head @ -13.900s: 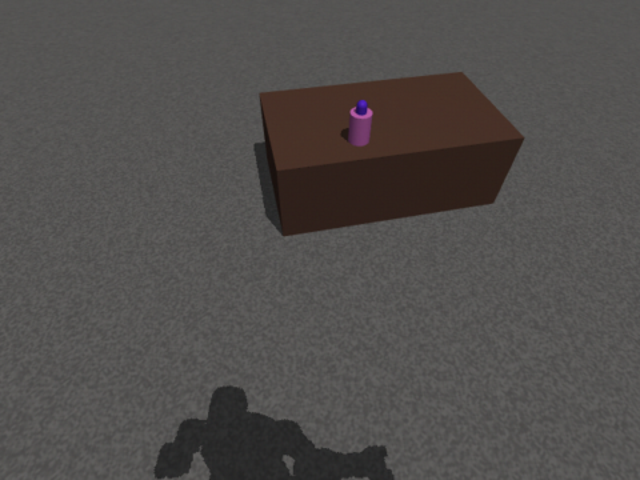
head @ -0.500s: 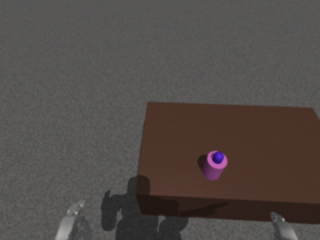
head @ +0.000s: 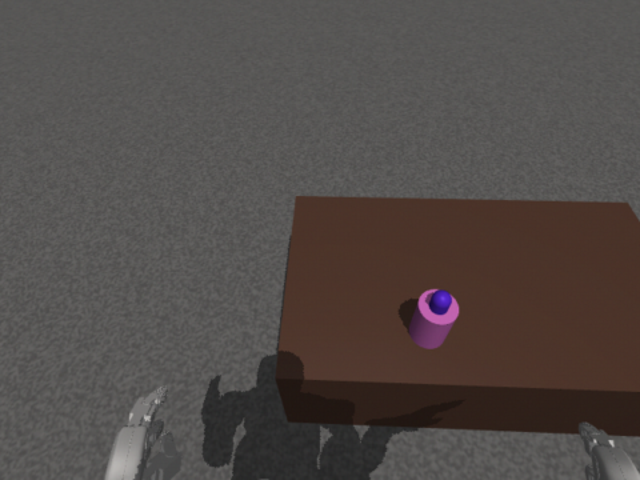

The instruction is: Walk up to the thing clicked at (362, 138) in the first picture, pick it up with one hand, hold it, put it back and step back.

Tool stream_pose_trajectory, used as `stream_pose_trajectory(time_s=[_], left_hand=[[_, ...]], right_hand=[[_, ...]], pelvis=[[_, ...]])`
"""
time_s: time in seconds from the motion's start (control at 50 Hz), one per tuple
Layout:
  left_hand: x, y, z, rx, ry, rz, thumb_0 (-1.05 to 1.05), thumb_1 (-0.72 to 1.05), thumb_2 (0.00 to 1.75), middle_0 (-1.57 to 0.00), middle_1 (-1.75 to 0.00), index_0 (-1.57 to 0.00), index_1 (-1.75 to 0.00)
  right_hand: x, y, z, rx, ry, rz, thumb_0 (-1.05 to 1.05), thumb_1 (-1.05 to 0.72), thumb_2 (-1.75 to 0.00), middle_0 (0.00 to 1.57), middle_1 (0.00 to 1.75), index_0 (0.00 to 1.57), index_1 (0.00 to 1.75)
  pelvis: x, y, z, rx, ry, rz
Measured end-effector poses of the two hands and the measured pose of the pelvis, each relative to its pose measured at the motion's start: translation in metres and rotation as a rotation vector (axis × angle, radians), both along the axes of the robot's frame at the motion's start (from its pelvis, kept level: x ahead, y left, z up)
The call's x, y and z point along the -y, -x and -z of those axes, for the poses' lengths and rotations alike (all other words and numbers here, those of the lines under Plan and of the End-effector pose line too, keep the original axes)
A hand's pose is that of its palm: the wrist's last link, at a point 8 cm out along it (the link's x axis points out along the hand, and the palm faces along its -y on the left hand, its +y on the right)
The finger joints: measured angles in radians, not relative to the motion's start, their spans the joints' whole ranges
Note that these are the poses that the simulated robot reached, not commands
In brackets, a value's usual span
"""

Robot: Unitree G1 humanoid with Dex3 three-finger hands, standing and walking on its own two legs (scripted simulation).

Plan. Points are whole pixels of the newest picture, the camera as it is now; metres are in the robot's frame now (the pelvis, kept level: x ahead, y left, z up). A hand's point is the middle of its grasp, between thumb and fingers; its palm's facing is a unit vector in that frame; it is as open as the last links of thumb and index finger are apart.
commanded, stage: go down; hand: right
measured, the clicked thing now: (434, 314) +0.48 -0.22 -0.28
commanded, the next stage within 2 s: approach in 1.64 s
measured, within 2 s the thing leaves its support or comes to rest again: neither
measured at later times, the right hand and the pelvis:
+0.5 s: hand (593, 358) +0.29 -0.34 -0.03, palm faces +0.19 +0.96 -0.19, open 17.3 cm; pelvis -0.01 -0.01 -0.01, yaw +2 degrees
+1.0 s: hand (613, 320) +0.34 -0.37 -0.01, palm faces +0.21 +0.97 -0.13, open 17.4 cm; pelvis -0.02 +0.00 -0.02, yaw +2 degrees
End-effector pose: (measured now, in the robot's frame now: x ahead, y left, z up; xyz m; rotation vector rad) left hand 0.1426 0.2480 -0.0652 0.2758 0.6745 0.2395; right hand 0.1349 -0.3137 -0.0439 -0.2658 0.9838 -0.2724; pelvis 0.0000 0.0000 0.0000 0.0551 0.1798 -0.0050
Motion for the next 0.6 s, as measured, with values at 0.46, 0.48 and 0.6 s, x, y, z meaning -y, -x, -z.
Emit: stream_pose_trajectory(time_s=[0.46,0.48,0.6], left_hand=[[-0.018,0.071,0.024,-0.215,-0.056,-0.058,0.01,0.9,0.9,-0.21,-0.29,-0.2,-0.29],[-0.019,0.075,0.025,-0.234,-0.056,-0.062,0.01,0.9,0.9,-0.21,-0.29,-0.2,-0.29],[-0.019,0.089,0.031,-0.316,-0.049,-0.067,0.01,0.9,0.9,-0.2,-0.29,-0.2,-0.29]], right_hand=[[0.073,-0.129,-0.037,0.357,-0.098,-0.006,-0.01,0.49,-0.03,0.06,0.04,0.05,0.05],[0.074,-0.13,-0.036,0.362,-0.101,-0.012,-0.01,0.49,-0.03,0.06,0.04,0.05,0.05],[0.077,-0.124,-0.025,0.383,-0.118,-0.014,-0.01,0.5,-0.04,0.05,0.04,0.05,0.05]], pelvis=[[0.008,0.015,0.006,-0.056,-0.001,-0.027],[0.008,0.015,0.007,-0.06,0.0,-0.029],[0.008,0.013,0.008,-0.073,0.002,-0.034]])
